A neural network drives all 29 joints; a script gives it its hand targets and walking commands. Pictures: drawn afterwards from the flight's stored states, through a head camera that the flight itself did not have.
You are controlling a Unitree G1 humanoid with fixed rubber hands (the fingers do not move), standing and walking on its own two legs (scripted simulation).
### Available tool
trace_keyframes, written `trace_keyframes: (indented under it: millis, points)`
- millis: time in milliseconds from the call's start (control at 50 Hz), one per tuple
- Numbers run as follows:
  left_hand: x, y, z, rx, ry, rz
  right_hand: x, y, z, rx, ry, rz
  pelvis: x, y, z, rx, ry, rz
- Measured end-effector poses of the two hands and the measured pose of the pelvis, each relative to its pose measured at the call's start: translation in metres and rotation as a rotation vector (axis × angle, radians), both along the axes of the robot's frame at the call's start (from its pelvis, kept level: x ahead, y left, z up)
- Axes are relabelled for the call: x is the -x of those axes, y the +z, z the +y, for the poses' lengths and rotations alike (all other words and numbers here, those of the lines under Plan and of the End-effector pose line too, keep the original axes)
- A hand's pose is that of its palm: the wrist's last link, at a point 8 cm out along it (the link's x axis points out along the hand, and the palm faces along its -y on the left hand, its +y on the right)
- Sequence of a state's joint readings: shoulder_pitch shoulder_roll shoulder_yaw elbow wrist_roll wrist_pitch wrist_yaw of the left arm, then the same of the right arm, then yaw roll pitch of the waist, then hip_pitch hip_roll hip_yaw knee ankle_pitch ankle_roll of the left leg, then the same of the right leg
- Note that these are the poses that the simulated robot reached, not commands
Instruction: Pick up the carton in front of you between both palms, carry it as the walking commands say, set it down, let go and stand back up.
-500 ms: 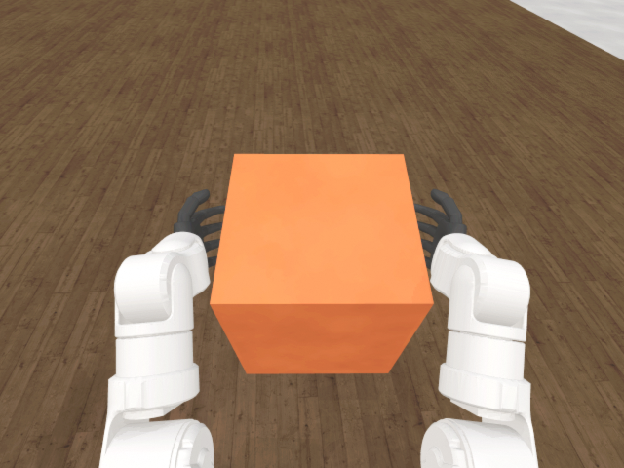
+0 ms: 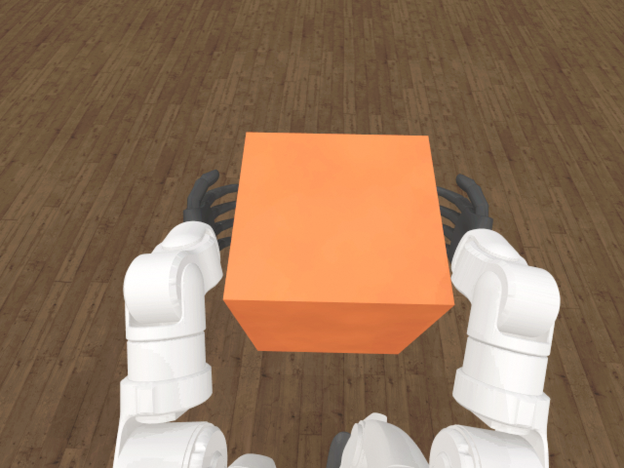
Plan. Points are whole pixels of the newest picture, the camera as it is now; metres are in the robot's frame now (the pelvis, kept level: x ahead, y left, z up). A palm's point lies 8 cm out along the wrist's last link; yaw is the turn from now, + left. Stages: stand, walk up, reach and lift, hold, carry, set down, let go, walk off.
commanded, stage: carry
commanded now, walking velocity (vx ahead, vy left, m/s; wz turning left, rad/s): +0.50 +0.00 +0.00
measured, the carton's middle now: (331, 257) +0.37 +0.02 +0.04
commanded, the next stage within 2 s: none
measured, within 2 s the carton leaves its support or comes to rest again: neither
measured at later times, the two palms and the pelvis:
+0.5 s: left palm (266, 15) +0.68 +0.15 +0.19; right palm (473, 25) +0.68 -0.15 +0.20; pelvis +0.34 +0.01 +0.04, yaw -2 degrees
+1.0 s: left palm out of the picture +0.94 +0.13 +0.14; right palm out of the picture +0.94 -0.17 +0.15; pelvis +0.69 -0.02 +0.05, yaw +0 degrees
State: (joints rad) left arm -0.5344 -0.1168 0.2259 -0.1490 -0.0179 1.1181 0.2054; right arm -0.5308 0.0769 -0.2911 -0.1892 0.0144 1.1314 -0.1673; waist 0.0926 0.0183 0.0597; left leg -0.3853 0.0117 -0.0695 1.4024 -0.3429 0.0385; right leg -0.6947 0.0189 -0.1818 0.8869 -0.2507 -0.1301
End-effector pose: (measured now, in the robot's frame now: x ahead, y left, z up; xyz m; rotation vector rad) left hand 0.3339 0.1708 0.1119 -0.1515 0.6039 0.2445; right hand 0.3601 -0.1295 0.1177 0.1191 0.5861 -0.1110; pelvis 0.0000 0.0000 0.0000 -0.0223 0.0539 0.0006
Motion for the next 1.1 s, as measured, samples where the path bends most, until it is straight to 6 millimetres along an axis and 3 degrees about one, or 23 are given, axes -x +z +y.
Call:
trace_keyframes:
  millis: [60, 180, 260, 340, 420, 520, 600, 660, 820, 940, 1020, 1100]
  points:
    - [-0.027, 0.017, -0.001, 0.009, 0.023, -0.004, -0.032, 0.017, 0.0, -0.025, -0.001, -0.002, -0.029, 0.021, -0.008, -0.011, 0.005, 0.002]
    - [-0.1, 0.077, -0.01, -0.001, 0.008, -0.089, -0.098, 0.072, -0.011, -0.02, -0.007, -0.089, -0.098, 0.053, -0.015, -0.034, 0.02, 0.015]
    - [-0.158, 0.108, -0.02, -0.018, -0.031, -0.103, -0.146, 0.101, -0.021, -0.011, -0.025, -0.105, -0.153, 0.064, -0.013, -0.042, 0.013, 0.022]
    - [-0.217, 0.122, -0.026, -0.033, -0.065, -0.093, -0.199, 0.114, -0.027, -0.008, -0.051, -0.095, -0.212, 0.066, -0.007, -0.046, -0.005, 0.025]
    - [-0.28, 0.112, -0.023, -0.034, -0.082, -0.058, -0.259, 0.108, -0.024, 0.003, -0.071, -0.06, -0.276, 0.058, 0.003, -0.044, -0.02, 0.023]
    - [-0.363, 0.073, -0.016, 0.008, -0.121, -0.01, -0.33, 0.08, -0.016, 0.03, -0.103, -0.01, -0.354, 0.038, 0.016, -0.047, -0.037, 0.002]
    - [-0.405, 0.041, -0.02, 0.043, -0.143, 0.098, -0.36, 0.049, -0.019, 0.04, -0.146, 0.1, -0.396, 0.049, 0.024, -0.031, -0.037, 0.003]
    - [-0.429, 0.028, -0.022, 0.06, -0.14, 0.138, -0.381, 0.035, -0.02, 0.018, -0.169, 0.137, -0.43, 0.062, 0.028, -0.015, -0.049, 0.01]
    - [-0.503, 0.023, -0.02, 0.004, -0.155, 0.114, -0.459, 0.031, -0.018, 0.073, -0.133, 0.114, -0.536, 0.077, 0.02, 0.019, -0.06, 0.024]
    - [-0.573, 0.026, -0.032, -0.02, -0.142, 0.049, -0.537, 0.036, -0.03, 0.102, -0.084, 0.049, -0.634, 0.064, -0.001, 0.016, -0.041, 0.023]
    - [-0.622, 0.025, -0.047, -0.047, -0.125, 0.015, -0.593, 0.028, -0.046, 0.081, -0.064, 0.012, -0.706, 0.047, -0.02, 0.017, 0.0, 0.004]
    - [-0.656, 0.03, -0.05, -0.053, -0.089, 0.065, -0.639, 0.031, -0.049, 0.07, -0.026, 0.059, -0.755, 0.056, -0.032, 0.001, 0.023, 0.002]
